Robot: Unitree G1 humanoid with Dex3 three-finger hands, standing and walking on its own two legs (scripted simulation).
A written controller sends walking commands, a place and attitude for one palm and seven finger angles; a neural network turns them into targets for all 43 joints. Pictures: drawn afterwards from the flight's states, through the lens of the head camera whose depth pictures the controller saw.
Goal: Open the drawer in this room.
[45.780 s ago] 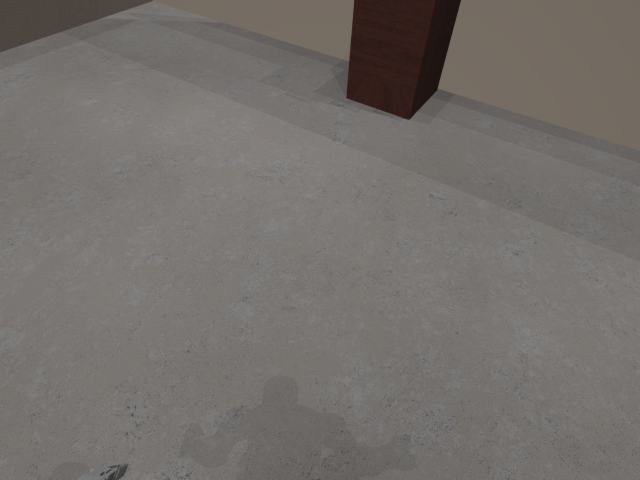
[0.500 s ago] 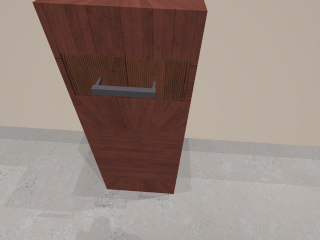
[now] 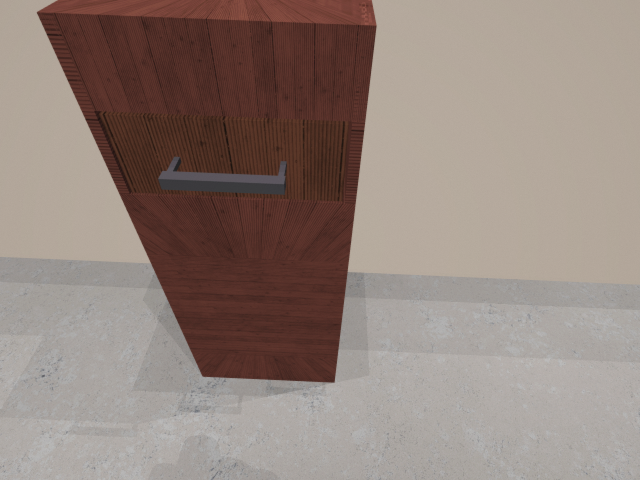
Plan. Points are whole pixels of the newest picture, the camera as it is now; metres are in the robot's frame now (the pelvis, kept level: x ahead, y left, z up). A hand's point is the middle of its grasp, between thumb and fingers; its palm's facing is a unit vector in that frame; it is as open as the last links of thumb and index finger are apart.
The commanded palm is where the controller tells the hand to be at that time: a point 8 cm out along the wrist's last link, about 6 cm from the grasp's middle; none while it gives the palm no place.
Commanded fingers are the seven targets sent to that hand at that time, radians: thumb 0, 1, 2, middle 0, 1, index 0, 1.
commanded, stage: look again from close up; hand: left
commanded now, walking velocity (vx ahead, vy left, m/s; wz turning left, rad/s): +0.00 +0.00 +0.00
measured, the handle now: (226, 174) +0.54 +0.18 +0.09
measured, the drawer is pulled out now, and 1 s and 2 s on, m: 0.00 0.00 0.00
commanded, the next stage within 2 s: raise the hand with hooked fingers in 0.16 s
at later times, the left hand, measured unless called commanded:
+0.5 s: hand (176, 427) +0.19 +0.19 -0.03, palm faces +0.03 -0.47 -0.88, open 7.7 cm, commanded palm +0.13 +0.21 -0.02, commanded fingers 0.00 0.60 0.77 -0.22 -0.50 -0.22 -0.50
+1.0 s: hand (165, 360) +0.25 +0.21 +0.03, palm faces +0.08 -0.10 -0.99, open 10.5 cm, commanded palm +0.21 +0.20 +0.09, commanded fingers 0.00 0.01 0.52 -0.26 -0.87 -0.26 -0.87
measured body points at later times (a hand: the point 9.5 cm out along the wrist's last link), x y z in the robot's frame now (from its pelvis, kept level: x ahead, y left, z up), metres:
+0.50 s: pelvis -0.01 -0.03 -0.02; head -0.01 -0.06 +0.43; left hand +0.19 +0.21 +0.02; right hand +0.15 -0.27 -0.13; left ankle +0.03 +0.08 -0.74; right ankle +0.02 -0.13 -0.74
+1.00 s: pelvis +0.05 -0.05 -0.02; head +0.07 -0.08 +0.42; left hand +0.24 +0.21 +0.09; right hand +0.30 -0.23 -0.11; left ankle +0.03 +0.07 -0.74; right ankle +0.02 -0.13 -0.74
